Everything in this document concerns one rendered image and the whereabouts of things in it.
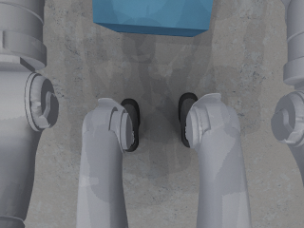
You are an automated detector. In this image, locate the carton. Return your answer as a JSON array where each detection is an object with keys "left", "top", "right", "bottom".
[{"left": 92, "top": 0, "right": 214, "bottom": 37}]

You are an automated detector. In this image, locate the left robot upper arm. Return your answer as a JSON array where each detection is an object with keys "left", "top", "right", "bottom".
[{"left": 0, "top": 71, "right": 59, "bottom": 228}]

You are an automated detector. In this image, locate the robot right thigh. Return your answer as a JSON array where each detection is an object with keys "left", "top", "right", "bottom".
[{"left": 187, "top": 102, "right": 253, "bottom": 228}]

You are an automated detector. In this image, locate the right robot forearm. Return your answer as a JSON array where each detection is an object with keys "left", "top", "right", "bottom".
[{"left": 281, "top": 0, "right": 304, "bottom": 90}]

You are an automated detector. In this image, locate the robot right shin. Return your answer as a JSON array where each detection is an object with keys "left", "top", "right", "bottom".
[{"left": 185, "top": 93, "right": 241, "bottom": 141}]

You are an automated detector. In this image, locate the left robot forearm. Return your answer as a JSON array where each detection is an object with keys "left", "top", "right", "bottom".
[{"left": 0, "top": 0, "right": 48, "bottom": 72}]

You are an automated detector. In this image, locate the right robot upper arm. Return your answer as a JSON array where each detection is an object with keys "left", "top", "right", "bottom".
[{"left": 271, "top": 90, "right": 304, "bottom": 187}]

